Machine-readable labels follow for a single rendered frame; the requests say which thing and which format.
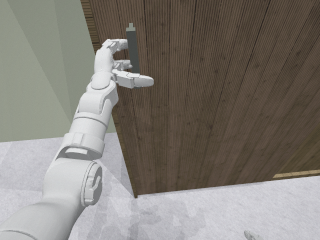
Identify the left robot forearm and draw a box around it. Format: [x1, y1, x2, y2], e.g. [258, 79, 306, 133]
[42, 71, 119, 196]

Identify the left robot hand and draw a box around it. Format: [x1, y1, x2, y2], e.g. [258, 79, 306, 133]
[94, 39, 154, 89]

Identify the right robot hand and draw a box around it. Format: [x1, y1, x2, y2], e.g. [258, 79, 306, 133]
[244, 230, 264, 240]

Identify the handle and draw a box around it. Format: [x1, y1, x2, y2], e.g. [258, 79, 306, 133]
[126, 23, 142, 89]

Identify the robot left upper arm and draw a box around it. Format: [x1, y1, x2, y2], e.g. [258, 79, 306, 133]
[0, 157, 103, 240]

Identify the wardrobe door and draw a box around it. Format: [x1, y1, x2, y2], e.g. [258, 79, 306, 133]
[90, 0, 320, 195]
[276, 122, 320, 174]

